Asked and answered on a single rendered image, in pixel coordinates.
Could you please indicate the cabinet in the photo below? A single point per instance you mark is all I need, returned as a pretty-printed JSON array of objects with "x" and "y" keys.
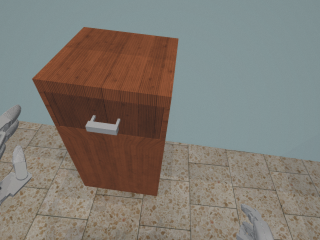
[{"x": 117, "y": 66}]

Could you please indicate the robot left hand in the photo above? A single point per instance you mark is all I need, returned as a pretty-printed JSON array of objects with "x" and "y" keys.
[{"x": 14, "y": 181}]

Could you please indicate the drawer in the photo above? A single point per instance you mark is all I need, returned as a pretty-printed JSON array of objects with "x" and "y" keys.
[{"x": 135, "y": 119}]

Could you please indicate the handle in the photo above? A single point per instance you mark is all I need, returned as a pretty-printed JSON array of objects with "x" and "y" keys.
[{"x": 103, "y": 128}]

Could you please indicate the robot right hand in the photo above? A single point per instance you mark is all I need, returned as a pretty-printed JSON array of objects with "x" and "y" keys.
[{"x": 260, "y": 229}]

